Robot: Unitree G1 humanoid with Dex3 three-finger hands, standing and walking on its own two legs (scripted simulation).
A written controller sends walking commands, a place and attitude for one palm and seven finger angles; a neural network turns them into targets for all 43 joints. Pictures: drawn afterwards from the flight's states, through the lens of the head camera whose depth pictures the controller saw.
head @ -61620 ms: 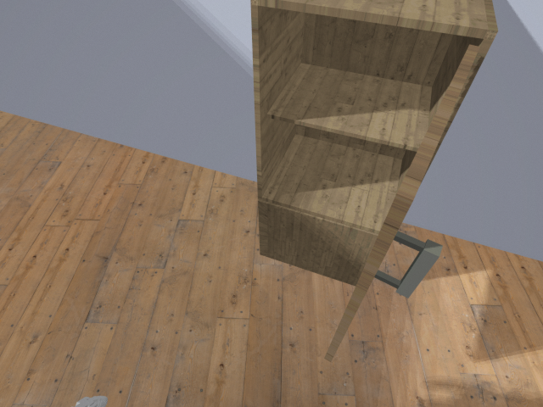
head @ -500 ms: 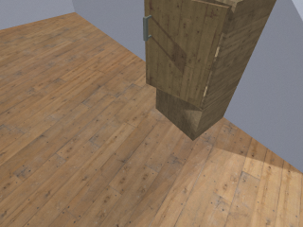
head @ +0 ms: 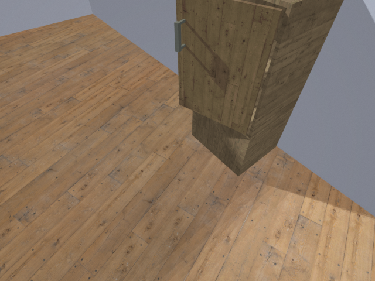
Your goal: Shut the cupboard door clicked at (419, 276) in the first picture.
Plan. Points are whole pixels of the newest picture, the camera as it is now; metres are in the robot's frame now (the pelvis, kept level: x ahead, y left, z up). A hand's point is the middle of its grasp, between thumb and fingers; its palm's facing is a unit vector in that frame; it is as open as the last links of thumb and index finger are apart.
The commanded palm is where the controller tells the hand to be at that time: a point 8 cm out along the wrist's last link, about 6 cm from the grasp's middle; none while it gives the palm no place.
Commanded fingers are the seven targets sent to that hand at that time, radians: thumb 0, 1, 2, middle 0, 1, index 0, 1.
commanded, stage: walk to a spot facing it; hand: left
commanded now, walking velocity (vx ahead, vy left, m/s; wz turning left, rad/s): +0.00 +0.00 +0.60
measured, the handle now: (180, 35) +1.05 +0.08 +0.04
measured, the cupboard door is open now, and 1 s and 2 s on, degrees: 16 16 16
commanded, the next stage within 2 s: turn to face it in 1.70 s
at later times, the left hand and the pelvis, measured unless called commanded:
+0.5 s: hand out of the picture -0.01 +0.24 -0.19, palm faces +0.29 -0.92 -0.25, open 7.4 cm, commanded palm none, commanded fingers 0.00 0.90 0.90 -0.20 -0.30 -0.20 -0.30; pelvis -0.01 +0.02 -0.02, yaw +17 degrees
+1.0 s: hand out of the picture -0.08 +0.17 -0.18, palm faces +0.66 -0.72 -0.22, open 7.4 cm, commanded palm none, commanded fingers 0.00 0.90 0.90 -0.20 -0.30 -0.20 -0.30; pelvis +0.07 +0.06 -0.02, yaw +40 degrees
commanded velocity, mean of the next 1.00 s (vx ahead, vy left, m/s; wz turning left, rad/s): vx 0.20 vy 0.00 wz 0.58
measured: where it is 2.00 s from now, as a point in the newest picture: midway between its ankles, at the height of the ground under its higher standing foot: (128, 264)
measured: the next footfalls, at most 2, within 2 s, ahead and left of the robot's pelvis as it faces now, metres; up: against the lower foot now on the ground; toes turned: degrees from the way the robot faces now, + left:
right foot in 0.62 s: +0.07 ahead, -0.10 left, +0.00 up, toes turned +21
left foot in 1.04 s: +0.11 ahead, +0.24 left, +0.00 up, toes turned +48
